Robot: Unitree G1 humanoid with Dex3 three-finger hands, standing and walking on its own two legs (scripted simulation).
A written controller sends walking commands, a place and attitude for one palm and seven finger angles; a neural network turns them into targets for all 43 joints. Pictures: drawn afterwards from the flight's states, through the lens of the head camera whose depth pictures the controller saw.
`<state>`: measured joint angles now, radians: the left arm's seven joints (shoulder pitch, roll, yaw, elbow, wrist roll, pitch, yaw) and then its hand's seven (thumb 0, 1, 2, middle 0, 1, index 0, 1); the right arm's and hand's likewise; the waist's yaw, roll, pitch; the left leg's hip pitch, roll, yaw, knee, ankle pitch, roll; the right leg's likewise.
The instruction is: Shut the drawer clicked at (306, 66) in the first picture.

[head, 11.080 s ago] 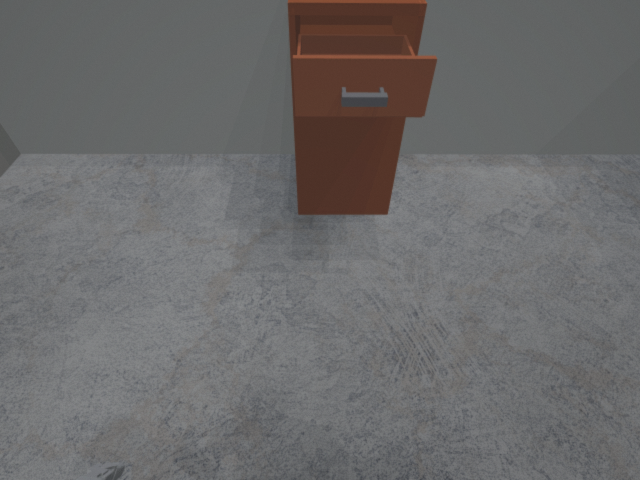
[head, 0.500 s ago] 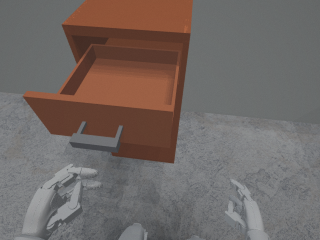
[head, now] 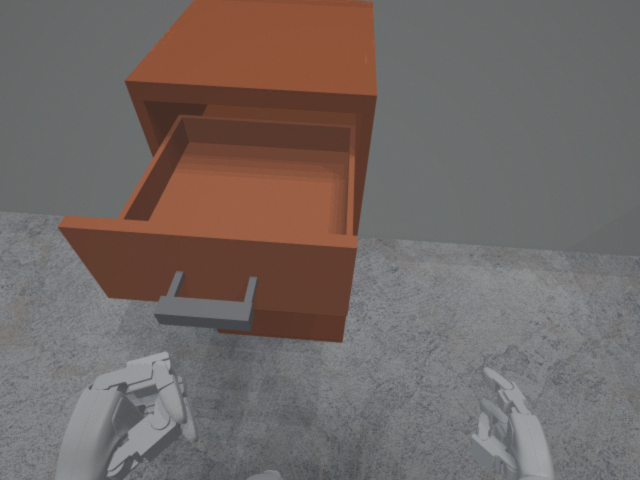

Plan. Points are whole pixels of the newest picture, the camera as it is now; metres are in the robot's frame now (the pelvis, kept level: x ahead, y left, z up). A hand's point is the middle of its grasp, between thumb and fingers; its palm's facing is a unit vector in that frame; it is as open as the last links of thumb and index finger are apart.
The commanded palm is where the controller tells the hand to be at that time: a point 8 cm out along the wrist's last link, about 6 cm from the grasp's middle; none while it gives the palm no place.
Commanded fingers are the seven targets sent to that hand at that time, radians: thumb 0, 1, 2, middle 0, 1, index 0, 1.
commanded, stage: raise the hand and make a fist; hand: left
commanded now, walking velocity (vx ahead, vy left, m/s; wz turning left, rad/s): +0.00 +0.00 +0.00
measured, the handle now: (210, 297) +0.33 +0.17 +0.04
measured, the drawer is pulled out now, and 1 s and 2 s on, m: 0.29 0.29 0.29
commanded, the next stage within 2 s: bring the fist close to the handle in 0.76 s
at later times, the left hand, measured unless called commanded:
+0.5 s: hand (189, 408) +0.17 +0.13 +0.14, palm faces -0.02 -1.00 -0.06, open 3.3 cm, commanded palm +0.12 +0.18 +0.14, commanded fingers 0.00 0.90 0.90 -1.40 -1.60 -1.40 -1.60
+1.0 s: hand (180, 422) +0.16 +0.14 +0.13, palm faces +0.01 -1.00 -0.08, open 3.3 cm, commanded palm +0.13 +0.19 +0.13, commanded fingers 0.00 0.90 0.90 -1.40 -1.60 -1.40 -1.60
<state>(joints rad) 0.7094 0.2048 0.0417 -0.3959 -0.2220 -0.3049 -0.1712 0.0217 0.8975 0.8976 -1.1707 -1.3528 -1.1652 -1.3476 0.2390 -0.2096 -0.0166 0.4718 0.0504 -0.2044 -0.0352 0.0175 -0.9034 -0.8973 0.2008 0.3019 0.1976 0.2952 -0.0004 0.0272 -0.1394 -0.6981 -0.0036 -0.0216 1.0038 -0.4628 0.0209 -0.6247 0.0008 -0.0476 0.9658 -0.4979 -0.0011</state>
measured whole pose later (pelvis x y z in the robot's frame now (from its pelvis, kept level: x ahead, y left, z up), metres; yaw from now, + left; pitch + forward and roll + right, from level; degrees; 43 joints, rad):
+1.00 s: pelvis +0.01 -0.03 +0.02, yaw +1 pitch +5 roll -1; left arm 0.74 0.22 0.10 -0.42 -0.26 -0.23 -0.22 0.02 0.90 0.90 -1.40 -1.60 -1.40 -1.60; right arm 0.25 -0.22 0.01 0.50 0.07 -0.24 -0.06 0.02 -0.90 -0.90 0.20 0.30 0.20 0.30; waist 0.03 0.05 -0.14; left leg -0.55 0.01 -0.05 0.88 -0.43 -0.02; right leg -0.48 0.02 -0.07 0.86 -0.48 -0.03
